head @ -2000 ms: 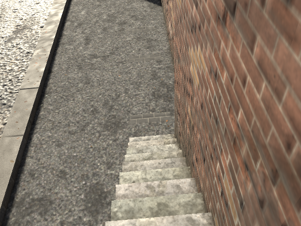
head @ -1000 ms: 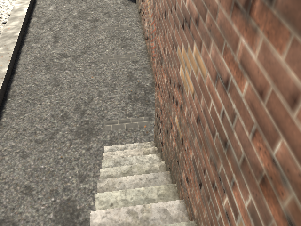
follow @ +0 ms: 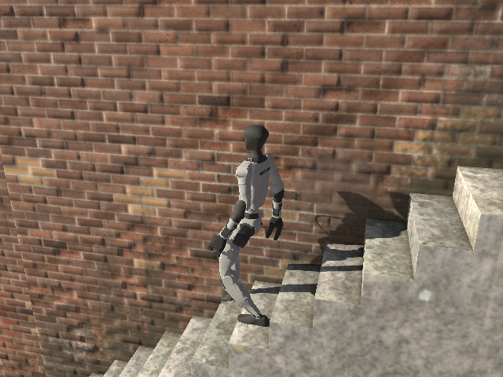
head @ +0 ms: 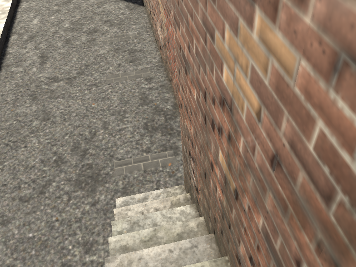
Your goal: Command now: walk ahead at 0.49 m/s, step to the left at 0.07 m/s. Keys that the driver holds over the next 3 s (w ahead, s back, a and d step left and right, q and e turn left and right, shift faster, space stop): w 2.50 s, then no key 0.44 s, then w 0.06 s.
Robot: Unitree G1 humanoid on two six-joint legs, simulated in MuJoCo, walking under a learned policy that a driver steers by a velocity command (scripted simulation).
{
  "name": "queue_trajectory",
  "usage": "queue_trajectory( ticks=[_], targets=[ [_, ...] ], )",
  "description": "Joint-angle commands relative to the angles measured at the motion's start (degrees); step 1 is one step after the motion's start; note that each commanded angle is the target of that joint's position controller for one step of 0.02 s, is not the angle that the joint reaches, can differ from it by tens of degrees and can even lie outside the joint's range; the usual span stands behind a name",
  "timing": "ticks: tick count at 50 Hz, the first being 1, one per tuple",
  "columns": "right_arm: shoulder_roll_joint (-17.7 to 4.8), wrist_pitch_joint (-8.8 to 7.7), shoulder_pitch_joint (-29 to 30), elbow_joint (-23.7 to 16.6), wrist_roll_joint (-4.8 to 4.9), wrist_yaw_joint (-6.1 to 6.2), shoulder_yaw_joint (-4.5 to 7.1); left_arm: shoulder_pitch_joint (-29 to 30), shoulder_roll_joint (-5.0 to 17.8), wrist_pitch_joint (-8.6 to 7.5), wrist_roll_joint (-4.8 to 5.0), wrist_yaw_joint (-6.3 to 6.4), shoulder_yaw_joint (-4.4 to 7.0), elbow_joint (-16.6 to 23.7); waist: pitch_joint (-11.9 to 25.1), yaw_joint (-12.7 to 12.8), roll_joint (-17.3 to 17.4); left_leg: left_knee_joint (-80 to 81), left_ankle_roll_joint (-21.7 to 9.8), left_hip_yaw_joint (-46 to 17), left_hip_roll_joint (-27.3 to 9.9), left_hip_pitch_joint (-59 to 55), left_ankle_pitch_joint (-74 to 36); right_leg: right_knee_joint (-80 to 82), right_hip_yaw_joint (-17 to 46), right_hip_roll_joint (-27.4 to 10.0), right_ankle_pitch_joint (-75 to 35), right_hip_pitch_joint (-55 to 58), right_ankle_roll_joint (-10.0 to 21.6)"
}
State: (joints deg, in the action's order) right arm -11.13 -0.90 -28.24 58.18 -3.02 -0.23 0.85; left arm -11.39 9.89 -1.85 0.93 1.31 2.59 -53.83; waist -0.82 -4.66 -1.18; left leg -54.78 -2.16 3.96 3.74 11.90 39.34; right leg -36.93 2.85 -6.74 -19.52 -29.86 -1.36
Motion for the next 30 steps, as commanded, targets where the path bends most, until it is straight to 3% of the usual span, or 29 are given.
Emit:
queue_trajectory(
  ticks=[1, 3, 4, 5, 6, 7, 8, 9, 10, 11, 12, 13, 14, 15, 16, 17, 18, 19, 20, 21, 22, 23, 24, 25, 26, 27, 28, 29, 30],
  targets=[
    [-6.87, 0.68, -1.33, -2.2, -0.94, 0.88, 1.27, 4.24, 4.61, -1.3, 0.79, -0.85, 0.82, 2.61, -9.98, -2.99, 4.17, 11.2, -10.88, -17.09, -10.17, 5.16, -12.05, 15.44, 0.1, -1.05, -4.59, 5.67, 0.08],
    [-7.05, 1.42, -1.49, -2.29, -1.28, 1.35, 1.6, -3.91, 7.4, -1.88, 0.82, 0.56, 1.66, -0.67, -11.17, -1.11, 2.72, 3.74, -11.65, -17.21, -8.39, 2.53, -18.29, 23.77, 0.62, -3.98, -7.72, 10.82, -0.53],
    [-7.42, 2.01, -0.2, -2.61, -0.52, 1.45, 1.87, -14.52, 9.23, -1.22, 0.4, 2.67, 2.99, -2.64, -8.37, 2.25, 3.47, -6.79, -10.65, -14.3, -4.97, 3.99, -20.45, 27.87, -1.12, -4.23, -5.11, 19.77, -1.59],
    [-6.44, 1.97, 0.29, -2.58, -0.54, 0.55, 1.5, -19.99, 12.01, -0.99, -0.58, 2.89, 4.12, -3.65, -4.67, 5.33, 0.99, -17.13, -9.87, -11.16, -1.62, 4.54, -17.61, 26.03, -6.07, -2.26, -1.5, 25.63, -3.21],
    [-4.19, 2.34, -0.49, -2.26, 0.11, -0.23, 1.48, -22.91, 13.86, -0.5, -0.53, 2.33, 4.28, -3.62, 0.89, 5.86, -0.87, -33.18, -7.81, -9.09, 1.85, 7.45, -3.83, 18.42, -2.92, -5.02, -0.08, 32.38, -3.73],
    [-1.02, 3.04, -2.01, -0.68, 2.07, -1.3, 1.97, -28.53, 14.76, -1.27, -1.38, 0.88, 3.32, -3.98, 1.29, 6.24, -7.32, -51.21, -6.18, -8.07, 8.04, 25.69, 20.41, 2.36, 5.5, -9.57, -4.86, 41.83, -5.79],
    [-0.25, 4.14, -8.24, -0.25, 2.16, -0.81, 1.75, -29.95, 14.04, -1.38, 0.16, -0.34, 2.17, -4.94, 1.79, 2.13, -11.56, -56.28, -4.83, -8.65, 4.88, 36.81, 17.03, -2.65, 9.53, -13.28, -5.6, 43.99, -8.7],
    [1.73, 4.96, -7.56, -1.15, 0.23, -0.3, 0.68, -29.81, 17.41, -1.45, 2.44, 0.16, 3.53, -4.84, 0.67, 2.32, -19.18, -59.6, -4.55, -9.03, 4.47, 44.04, 7.12, 5.98, 21.18, -20.34, 14.05, 40.53, -1.84],
    [0.42, 5.32, -0.68, -2.86, -1.57, -0.37, 0.28, -26.75, 17.99, -1.82, 4.4, 1.16, 3.92, -4.38, -0.13, 4.2, -21.3, -59.6, -2.65, -10.16, 2.72, 45.22, 0.92, 17.15, 31.29, -23.14, 42.77, 32.05, 5.12],
    [-4.02, 5.45, 6.83, -4.09, -2.69, -0.78, 1.21, -24.26, 14.06, -1.98, 4.14, 1.56, 2.17, -3.04, -3.33, 5.71, -13.31, -57.83, -2.27, -11.78, 2.08, 43.49, -3.67, 20.14, 29.47, -20.94, 53.39, 24.84, 6.57],
    [-4.02, 5.92, 10.92, -6.58, -2.29, -1.31, 1.16, -20.79, 12.37, -2.06, 3.37, 1.77, 0.78, -2.56, -7.9, 3.47, -10.0, -45.95, -1.67, -16.23, 1.83, 41.34, -17.42, 17.63, 24.99, -18.14, 52.92, 15.69, 5.46],
    [-2.68, 6.15, 13.49, -7.42, -2.06, -1.6, 0.46, -19.3, 10.77, -2.67, 2.63, 2.56, 0.01, -3.37, -9.85, 2.67, -9.01, -40.8, -0.64, -18.65, 1.44, 39.9, -25.57, 15.6, 19.35, -16.44, 47.42, 9.99, 4.08],
    [-3.02, 6.34, 12.4, -6.84, -1.44, -1.75, 0.82, -19.41, 11.57, -3.09, 1.77, 2.39, -0.06, -3.04, -9.82, 1.9, -8.96, -40.19, 0.16, -18.41, 2.15, 39.15, -24.75, 14.26, 18.42, -15.7, 46.7, 7.38, 3.72],
    [-1.27, 6.66, 13.47, -7.86, -0.33, -2.6, -0.18, -16.21, 8.57, -3.49, 3.42, 3.09, -1.3, -1.67, -10.29, -0.21, -6.64, -27.13, 2.88, -19.34, 1.69, 35.66, -33.48, 16.11, 12.65, -12.53, 48.59, 2.3, 2.73],
    [-0.05, 6.96, 14.16, -7.84, 0.11, -2.57, -0.47, -15.39, 7.57, -3.81, 3.77, 3.67, -2.17, -1.03, -9.24, -0.12, -7.62, -20.66, 4.24, -18.52, 1.96, 31.15, -34.96, 16.82, 11.67, -12.51, 48.25, 1.16, 3.32],
    [0.46, 7.2, 15.16, -8.12, 0.55, -2.16, -0.73, -16.11, 7.95, -4.12, 3.66, 3.98, -2.59, -0.99, -9.04, 0.22, -9.45, -16.79, 4.96, -18.55, 1.84, 29.25, -36.4, 16.47, 10.13, -12.53, 41.74, 1.81, 3.32],
    [-0.51, 7.31, 13.57, -6.68, 1.02, -1.45, -0.32, -14.28, 10.21, -4.58, 3.51, 4.0, -1.83, 0.33, -6.39, -0.59, -11.83, -15.85, 4.66, -17.51, 1.74, 21.07, -42.09, 15.29, 6.3, -12.07, 34.7, -0.67, 2.93],
    [-3.63, 6.81, 13.25, -6.53, 1.28, -1.28, 0.95, -17.04, 12.57, -4.83, 3.48, 3.62, -0.87, -0.08, -5.39, 0.38, -12.17, -12.63, 3.89, -16.26, 2.51, 22.85, -50.55, 12.66, 3.1, -9.51, 34.66, 2.98, 2.38],
    [-4.59, 6.31, 17.37, -7.65, 0.27, -1.34, 1.44, -19.15, 11.65, -4.39, 4.81, 4.78, -0.25, -1.88, -7.07, 1.7, -8.46, -5.52, 3.21, -20.3, 0.58, 27.01, -58.58, 9.08, 2.14, -8.38, 34.57, 7.67, 0.97],
    [-3.54, 6.04, 19.43, -8.68, -0.13, -1.22, 1.41, -21.16, 11.22, -4.34, 4.85, 5.55, -0.23, -1.95, -7.09, 3.0, -7.75, -1.97, 3.3, -21.33, 0.32, 27.73, -59.61, 7.63, 3.3, -9.14, 33.85, 9.84, 0.94],
    [-1.88, 6.78, 20.27, -8.97, -0.39, -1.71, 0.83, -19.73, 7.63, -3.93, 5.66, 6.42, -0.65, -3.08, -6.88, 0.94, -7.28, 4.26, 3.88, -19.89, -1.09, 25.32, -64.87, 3.97, 1.94, -6.86, 36.37, 7.89, 1.63],
    [-1.52, 6.64, 21.22, -9.77, -0.25, -1.99, 0.77, -19.99, 7.47, -4.08, 5.67, 6.99, -0.59, -2.51, -7.04, 1.63, -7.13, 7.03, 3.82, -19.09, -1.53, 23.21, -68.7, 1.95, 1.49, -7.33, 38.22, 6.39, 2.22],
    [-0.33, 7.05, 23.14, -11.76, -1.17, -2.2, 0.24, -17.85, 6.37, -3.27, 5.09, 6.41, -0.53, -2.11, -6.63, 3.21, -10.39, 7.88, 4.09, -15.33, -1.71, 20.99, -71.44, 1.6, -1.11, -5.26, 41.47, 4.4, 3.12],
    [-0.6, 7.18, 23.61, -12.7, -1.49, -2.48, 0.24, -17.11, 5.85, -3.29, 4.55, 6.26, -0.41, -1.89, -6.44, 3.57, -9.27, 10.24, 3.79, -15.66, -3.27, 19.31, -72.92, -1.16, -0.13, -6.12, 44.13, 3.41, 3.83],
    [-4.79, 1.94, 14.06, -9.57, 3.29, -3.7, -0.53, -24.72, 5.07, -2.76, -15.11, -1.46, -1.1, -1.63, -9.68, 7.35, -9.44, 9.95, 1.93, -3.78, -5.74, 19.47, -65.95, 6.28, -1.09, -7.08, 58.52, -0.38, 5.6],
    [-5.86, -0.78, 15.26, -8.85, 2.69, -3.73, -0.04, -24.11, 5.89, -2.63, -14.51, -3.66, -0.25, 0.07, -11.55, 8.81, -8.18, 10.84, 2.14, -4.14, -7.29, 16.02, -62.57, 3.39, 2.48, -6.82, 62.03, -2.35, 7.73],
    [-6.16, -2.26, 18.01, -9.15, 2.58, -2.64, -0.21, -23.39, 5.91, -2.38, -11.82, -4.13, -0.19, 1.65, -10.68, 9.95, -7.77, 14.52, 2.72, -5.29, -8.42, 15.53, -60.72, -0.55, 3.49, -6.89, 63.17, -1.77, 7.19],
    [-5.85, -2.4, 21.94, -8.25, 1.56, -2.41, -0.64, -22.9, 6.9, -1.86, -10.02, -4.02, -0.14, 0.95, -10.74, 11.57, -4.56, 21.35, 2.76, -6.7, -10.18, 17.4, -62.44, -5.45, 5.75, -9.36, 64.24, 2.56, 7.73],
    [-6.11, -2.58, 25.32, -8.86, 1.92, -1.36, -0.82, -21.83, 9.49, -1.14, -8.79, -3.41, 0.1, 2.24, -9.44, 13.12, -2.82, 27.11, 3.51, -7.98, -11.29, 18.07, -60.72, -7.91, 7.33, -9.84, 62.16, 6.58, 7.16]
  ],
)
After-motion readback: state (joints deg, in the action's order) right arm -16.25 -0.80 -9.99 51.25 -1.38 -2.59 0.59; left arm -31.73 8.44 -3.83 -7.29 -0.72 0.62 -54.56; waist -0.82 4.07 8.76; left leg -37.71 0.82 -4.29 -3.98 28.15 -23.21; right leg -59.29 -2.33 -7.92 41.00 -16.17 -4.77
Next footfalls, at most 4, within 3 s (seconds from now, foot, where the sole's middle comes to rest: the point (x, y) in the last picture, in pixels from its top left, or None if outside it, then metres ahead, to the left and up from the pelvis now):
0.12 right None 0.21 -0.15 -0.90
0.68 left None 0.39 0.20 -1.10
1.22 right None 0.68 0.03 -1.29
1.60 left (146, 266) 0.91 0.23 -1.49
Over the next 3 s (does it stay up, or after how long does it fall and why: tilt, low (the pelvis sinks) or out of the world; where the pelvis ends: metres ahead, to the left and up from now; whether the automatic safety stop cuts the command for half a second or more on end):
stays up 1.56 0.21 -1.30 its command is cut before an obstacle from the start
